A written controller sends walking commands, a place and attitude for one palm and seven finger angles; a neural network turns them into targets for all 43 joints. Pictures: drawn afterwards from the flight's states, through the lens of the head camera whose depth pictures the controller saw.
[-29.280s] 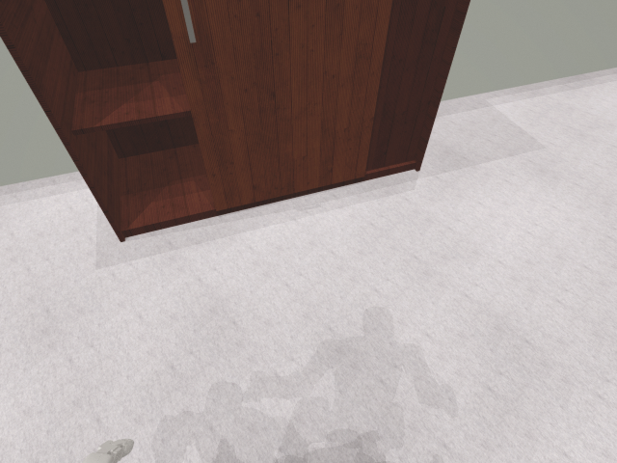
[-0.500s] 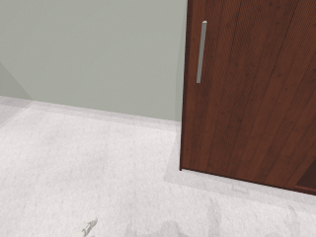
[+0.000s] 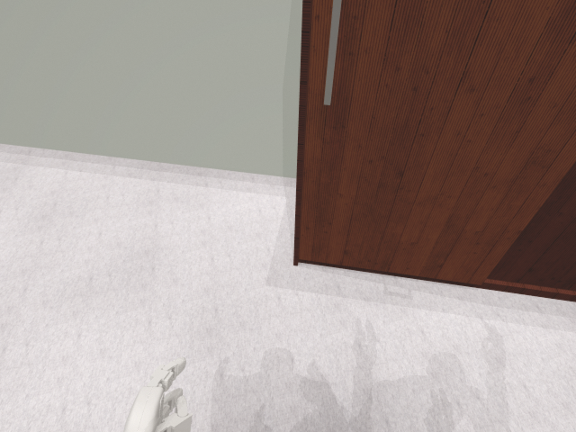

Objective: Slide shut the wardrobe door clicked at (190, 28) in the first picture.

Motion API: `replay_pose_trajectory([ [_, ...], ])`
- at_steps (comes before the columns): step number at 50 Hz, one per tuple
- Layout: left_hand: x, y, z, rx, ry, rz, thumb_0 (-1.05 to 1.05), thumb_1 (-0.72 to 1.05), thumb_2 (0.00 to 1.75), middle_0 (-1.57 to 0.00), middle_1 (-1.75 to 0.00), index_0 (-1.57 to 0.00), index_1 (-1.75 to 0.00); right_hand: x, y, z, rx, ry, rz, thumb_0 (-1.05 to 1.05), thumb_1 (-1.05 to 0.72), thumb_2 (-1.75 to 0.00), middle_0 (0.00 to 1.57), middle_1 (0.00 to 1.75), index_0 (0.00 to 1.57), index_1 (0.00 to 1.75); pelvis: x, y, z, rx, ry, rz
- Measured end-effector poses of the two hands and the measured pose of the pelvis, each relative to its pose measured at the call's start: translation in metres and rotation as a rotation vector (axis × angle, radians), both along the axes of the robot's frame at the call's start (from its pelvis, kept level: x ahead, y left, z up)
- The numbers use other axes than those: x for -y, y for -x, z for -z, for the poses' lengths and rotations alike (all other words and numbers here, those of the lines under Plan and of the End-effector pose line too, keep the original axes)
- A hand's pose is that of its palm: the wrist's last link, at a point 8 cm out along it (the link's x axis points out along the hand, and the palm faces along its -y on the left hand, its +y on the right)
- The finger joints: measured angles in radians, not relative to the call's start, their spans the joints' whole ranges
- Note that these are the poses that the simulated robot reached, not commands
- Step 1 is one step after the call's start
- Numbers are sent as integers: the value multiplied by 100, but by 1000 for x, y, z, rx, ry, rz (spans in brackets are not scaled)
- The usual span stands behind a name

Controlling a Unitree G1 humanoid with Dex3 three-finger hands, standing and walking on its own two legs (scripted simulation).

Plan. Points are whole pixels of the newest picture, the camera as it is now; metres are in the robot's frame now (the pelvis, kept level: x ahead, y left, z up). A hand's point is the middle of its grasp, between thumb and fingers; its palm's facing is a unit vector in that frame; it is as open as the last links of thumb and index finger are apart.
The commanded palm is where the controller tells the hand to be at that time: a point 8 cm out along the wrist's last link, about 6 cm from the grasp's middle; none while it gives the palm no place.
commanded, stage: stop stepping back and stand still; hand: right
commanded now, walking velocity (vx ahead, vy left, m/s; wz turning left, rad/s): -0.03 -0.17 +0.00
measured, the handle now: (333, 47) +0.87 -0.04 +0.17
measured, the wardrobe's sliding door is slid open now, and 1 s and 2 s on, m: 0.00 0.00 0.00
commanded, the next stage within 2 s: let the arm hang, fingers relaxed in 0.84 s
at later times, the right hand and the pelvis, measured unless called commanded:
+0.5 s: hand out of the picture +0.24 -0.28 +0.18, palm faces +0.42 +0.76 -0.50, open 7.4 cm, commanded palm +0.18 -0.32 +0.20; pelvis +0.03 -0.02 +0.01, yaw +1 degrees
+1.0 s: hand out of the picture +0.25 -0.30 +0.12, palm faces +0.31 +0.82 -0.48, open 7.4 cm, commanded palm none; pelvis +0.03 -0.04 +0.01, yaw +0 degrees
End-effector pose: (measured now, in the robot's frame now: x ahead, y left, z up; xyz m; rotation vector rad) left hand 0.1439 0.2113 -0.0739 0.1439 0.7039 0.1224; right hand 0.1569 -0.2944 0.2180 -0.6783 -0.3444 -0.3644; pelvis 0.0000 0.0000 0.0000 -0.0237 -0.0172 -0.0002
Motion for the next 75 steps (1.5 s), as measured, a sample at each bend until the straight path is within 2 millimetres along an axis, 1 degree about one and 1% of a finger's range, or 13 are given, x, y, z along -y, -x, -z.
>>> replay_pose_trajectory([
  [4, -10, 4, 15, -110, -25, 36, 2, 90, 90, -21, -30, -20, -30, 3, 4, 0, -2, -43, 62, 1, -89, -90, 22, 30, 22, 30, -1, -1, -4, 6, -2, -2],
  [9, -21, 5, 8, -140, -66, 12, 2, 90, 90, -21, -30, -20, -30, 13, -6, 10, -47, -127, 129, 1, -89, -90, 22, 30, 22, 30, 4, -11, -16, -5, 11, 4],
  [14, -26, -9, 1, -88, -116, -28, 2, 90, 90, -21, -30, -20, -30, 17, -25, 19, -34, -134, 77, 1, -89, -90, 22, 30, 22, 30, 14, -20, -9, -1, -20, 2],
  [28, 8, -51, -17, 6, -50, -19, 2, 90, 90, -21, -30, -20, -30, 26, -47, 18, -84, -123, 33, 1, -89, -90, 22, 30, 22, 30, 26, -37, -15, -29, -28, -25],
  [47, 18, -36, -21, -22, -77, -19, 2, 90, 90, -21, -30, -20, -30, 40, -41, 24, -82, -173, 41, 1, -89, -90, 22, 30, 22, 30, 38, -30, -18, -22, -37, -24],
  [49, 15, -35, -11, -38, -71, 29, 2, 90, 90, -21, -30, -20, -30, 44, -48, 48, -175, -179, 22, 1, -89, -90, 21, 30, 21, 30, 41, -27, -15, -32, -41, -6],
  [53, 2, -25, 16, -150, -70, 58, 1, 90, 90, -21, -30, -20, -30, 49, -55, 162, -654, -325, 82, 0, -90, -90, 20, 30, 20, 30, 49, -19, -8, -36, -36, 5],
  [57, -9, 5, 27, -254, -79, 15, 1, 90, 90, -21, -30, -20, -30, 24, -12, 268, -1110, -460, 134, 0, -91, -90, 20, 30, 20, 30, 50, -13, -8, -21, -23, -1],
  [60, -13, 40, 29, -373, -98, -13, 1, 90, 90, -21, -30, -20, -30, -5, 35, 317, -1355, -558, 143, 1, -91, -90, 20, 30, 20, 30, 49, -11, -10, -13, -20, -4],
  [63, -15, 79, 30, -512, -113, -39, 1, 90, 90, -21, -30, -20, -30, -25, 79, 342, -1505, -648, 178, 1, -92, -90, 21, 30, 21, 30, 48, -10, -14, -13, -25, -4],
  [68, -12, 129, 30, -702, -115, -72, 1, 90, 90, -20, -30, -20, -30, -7, 124, 347, -1611, -676, 296, 0, -97, -90, 21, 30, 21, 30, 47, -10, -19, -19, -36, 3],
  [71, -9, 143, 31, -751, -107, -89, 1, 90, 90, -21, -30, -20, -30, 10, 138, 343, -1645, -659, 359, 0, -95, -90, 21, 30, 21, 30, 48, -12, -21, -16, -39, 3],
  [75, -7, 141, 34, -754, -95, -97, 1, 90, 90, -21, -30, -20, -30, 33, 138, 333, -1643, -619, 417, 0, -93, -90, 21, 30, 21, 30, 51, -14, -23, -10, -38, 1],
])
